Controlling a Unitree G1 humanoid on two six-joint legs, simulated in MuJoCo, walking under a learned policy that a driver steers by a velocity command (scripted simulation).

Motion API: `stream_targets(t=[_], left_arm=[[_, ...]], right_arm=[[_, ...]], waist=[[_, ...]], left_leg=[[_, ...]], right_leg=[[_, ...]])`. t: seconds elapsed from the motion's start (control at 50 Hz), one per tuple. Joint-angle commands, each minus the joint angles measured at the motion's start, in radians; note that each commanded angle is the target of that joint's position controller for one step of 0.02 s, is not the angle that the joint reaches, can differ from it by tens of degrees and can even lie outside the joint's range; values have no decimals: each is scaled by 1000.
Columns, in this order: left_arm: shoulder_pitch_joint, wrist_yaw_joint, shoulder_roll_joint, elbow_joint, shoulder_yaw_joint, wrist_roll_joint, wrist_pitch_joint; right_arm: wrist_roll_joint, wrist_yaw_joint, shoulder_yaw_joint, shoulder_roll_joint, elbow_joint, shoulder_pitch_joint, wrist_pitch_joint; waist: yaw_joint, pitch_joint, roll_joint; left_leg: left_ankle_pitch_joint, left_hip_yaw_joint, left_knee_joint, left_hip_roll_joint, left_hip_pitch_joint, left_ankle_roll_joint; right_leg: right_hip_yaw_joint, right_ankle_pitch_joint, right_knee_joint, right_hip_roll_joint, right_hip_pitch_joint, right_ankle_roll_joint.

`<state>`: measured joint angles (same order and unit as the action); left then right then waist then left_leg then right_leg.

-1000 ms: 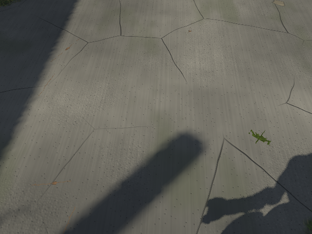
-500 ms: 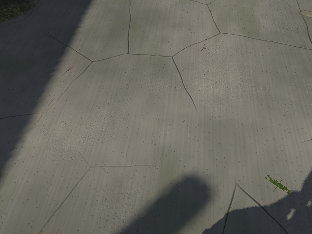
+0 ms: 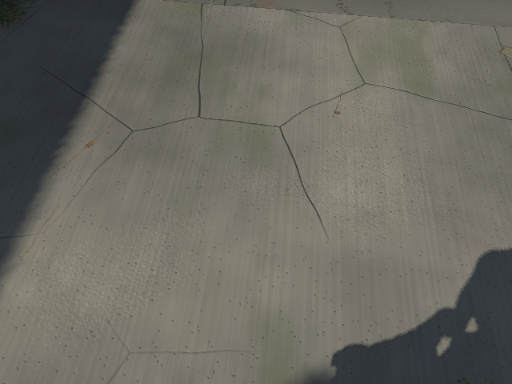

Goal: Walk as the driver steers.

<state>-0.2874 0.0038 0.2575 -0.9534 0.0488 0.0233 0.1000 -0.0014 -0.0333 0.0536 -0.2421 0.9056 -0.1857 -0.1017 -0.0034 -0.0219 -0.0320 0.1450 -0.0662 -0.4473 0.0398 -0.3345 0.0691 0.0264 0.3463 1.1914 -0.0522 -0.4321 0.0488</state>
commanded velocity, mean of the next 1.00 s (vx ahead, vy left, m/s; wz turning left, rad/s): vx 0.50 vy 0.00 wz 0.20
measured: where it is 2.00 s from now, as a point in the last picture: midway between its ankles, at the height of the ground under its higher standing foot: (220, 184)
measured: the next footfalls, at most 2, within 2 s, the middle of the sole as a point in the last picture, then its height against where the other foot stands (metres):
right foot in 0.42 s outside the picture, level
left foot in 1.00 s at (219, 311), level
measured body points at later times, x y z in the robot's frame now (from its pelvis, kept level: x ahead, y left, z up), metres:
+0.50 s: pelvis +0.27 -0.06 -0.01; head +0.31 -0.07 +0.44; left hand +0.44 +0.19 -0.11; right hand +0.26 -0.33 -0.16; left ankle +0.11 +0.08 -0.66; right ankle +0.36 -0.15 -0.74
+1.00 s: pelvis +0.54 -0.01 -0.02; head +0.57 +0.00 +0.43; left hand +0.47 +0.25 -0.17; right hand +0.78 -0.21 -0.12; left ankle +0.64 +0.10 -0.74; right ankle +0.37 -0.16 -0.72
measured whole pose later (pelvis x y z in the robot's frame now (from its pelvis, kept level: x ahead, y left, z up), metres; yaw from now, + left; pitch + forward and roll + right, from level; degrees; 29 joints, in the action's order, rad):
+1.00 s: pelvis +0.54 -0.01 -0.02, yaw +14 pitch +2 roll -1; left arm -0.33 0.03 0.25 -0.99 0.07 0.01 0.05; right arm 0.02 -0.06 0.07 -0.23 0.80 -0.06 -0.05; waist 0.03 -0.03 0.01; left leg 0.13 -0.07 -0.60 0.00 -0.52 0.12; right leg -0.28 0.49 0.50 -0.07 0.07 -0.04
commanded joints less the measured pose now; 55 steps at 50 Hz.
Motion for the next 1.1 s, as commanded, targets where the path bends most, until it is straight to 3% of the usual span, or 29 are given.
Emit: stream_targets(t=[0.02,0.08,0.12,0.2,0.3,0.36,0.38,0.4,0.42,0.44,0.46,0.48,0.5,0.52,0.54,0.58,0.64,0.7,0.76,0.88,0.94,0.96,0.98,1.0,1.02,1.04,1.06,1.08,1.1], left_arm=[[-46,9,54,51,23,-6,-9],[38,13,55,83,28,-15,-24],[111,11,53,105,29,-20,-23],[243,-2,31,139,20,-14,-15],[376,-28,34,187,10,-2,-5],[356,-43,62,198,16,0,6],[297,-43,83,184,27,-1,8],[170,-40,115,144,47,-5,9],[-19,-32,174,91,72,-12,9],[-163,-26,274,63,97,-29,3],[-178,-28,222,56,78,-18,0],[-102,-27,161,68,57,-14,2],[-11,-25,124,92,45,-17,2],[60,-29,91,98,35,-24,6],[99,-31,62,99,26,-31,14],[102,-32,54,79,27,-38,22],[62,-15,90,51,37,-45,28],[40,2,98,40,38,-46,25],[23,14,109,33,38,-39,20],[-73,24,137,-3,51,-20,-17],[-29,32,178,16,63,-10,-36],[-13,36,192,23,66,-9,-43],[12,37,196,33,65,-4,-47],[9,36,178,56,56,-17,-38],[-86,11,11,102,7,-43,-4],[29,-5,86,125,18,-1,44],[119,-11,121,156,28,30,65],[131,-6,117,154,27,17,72],[131,2,126,143,37,-10,67]], right_arm=[[-6,-2,14,-84,-23,-31,-17],[-4,15,25,-129,0,-77,-18],[-1,27,25,-134,13,-109,-10],[9,37,24,-142,35,-166,-2],[16,39,29,-153,80,-244,16],[21,45,39,-170,88,-230,29],[21,46,41,-179,83,-206,33],[22,46,38,-172,77,-182,38],[13,46,25,-141,62,-174,39],[5,38,-5,-42,47,-273,22],[12,32,-12,-35,59,-274,-3],[44,27,14,-127,41,-196,-18],[57,29,17,-141,21,-126,-21],[47,36,21,-129,18,-92,-14],[38,43,30,-118,24,-105,3],[37,45,28,-68,43,-152,34],[34,50,37,-66,21,-101,52],[25,40,42,-64,-5,-34,47],[20,22,33,-47,-38,60,44],[22,-15,16,-26,-139,218,46],[25,-30,34,-67,-166,166,50],[28,-31,52,-100,-153,77,51],[30,-23,82,-154,-118,-77,51],[28,0,118,-249,-85,-234,59],[33,5,124,-330,-89,-213,52],[18,5,99,-254,-105,-258,43],[12,6,85,-199,-103,-220,33],[18,5,74,-164,-121,-142,26],[17,5,63,-130,-141,-67,26]], waist=[[21,65,104],[16,14,80],[-2,0,76],[-43,-25,86],[-83,-67,91],[-48,-49,113],[-10,-13,126],[58,61,120],[130,188,83],[119,348,-128],[119,422,-222],[114,290,-154],[89,183,-90],[56,105,-30],[19,70,-46],[-10,43,-64],[-13,-1,-34],[-2,-14,-25],[26,-42,-18],[75,-93,-3],[14,-23,-58],[-41,33,-74],[-126,116,-59],[-185,211,54],[-52,295,286],[-120,374,180],[-125,245,143],[-77,167,56],[-34,112,23]], left_leg=[[-121,302,282,-269,164,175],[-169,244,328,-268,153,185],[-181,213,337,-257,183,170],[-170,142,341,-224,213,133],[-168,144,287,-276,354,129],[-289,152,211,-311,417,107],[-433,139,147,-303,414,94],[-581,103,5,-261,387,72],[-526,61,-230,-206,246,39],[-146,4,-638,-57,-164,-36],[413,134,-825,13,-335,-40],[383,192,-911,-51,-426,-15],[293,164,-890,-106,-426,-1],[214,151,-822,-146,-384,-1],[162,162,-761,-178,-322,0],[114,167,-723,-185,-249,-6],[-6,200,-642,-176,-342,-20],[-157,205,-497,-156,-395,-31],[-256,137,-348,-147,-372,-32],[-134,47,-208,-131,-450,0],[18,-48,-197,-50,-272,49],[56,-72,-195,-8,-145,73],[-5,-68,-120,32,83,111],[3,155,-72,-88,392,173],[123,724,19,-334,708,360],[162,876,143,-370,755,361],[71,720,151,-340,672,307],[-24,590,151,-296,517,270],[-120,496,166,-258,368,246]], right_leg=[[46,-74,-40,-97,-150,2],[35,-181,-168,-109,-233,-26],[30,-288,-279,-107,-280,-39],[-7,-446,-502,-69,-247,-40],[-21,-394,-635,-41,-267,-24],[-33,-291,-681,-18,-195,14],[-56,-268,-694,10,-94,31],[-86,-278,-715,46,84,55],[-24,-308,-683,-10,372,100],[389,-199,-708,-271,792,244],[697,-105,-871,-355,859,291],[579,-49,-887,-330,746,237],[427,-87,-909,-299,588,199],[319,-139,-955,-260,436,176],[233,-176,-993,-224,343,151],[135,-230,-1045,-195,247,144],[36,-334,-1077,-195,256,148],[-48,-392,-1084,-186,302,128],[-127,-398,-1099,-177,323,106],[-195,-550,-1008,-246,548,96],[-242,-999,-835,-249,569,66],[-254,-1134,-699,-240,552,53],[-272,-1114,-493,-203,474,23],[-274,-788,-179,-153,223,-24],[-153,198,158,70,-225,-79],[58,237,245,75,-340,-52],[64,143,216,24,-414,-24],[60,53,125,-23,-372,-13],[53,11,42,-51,-298,-21]])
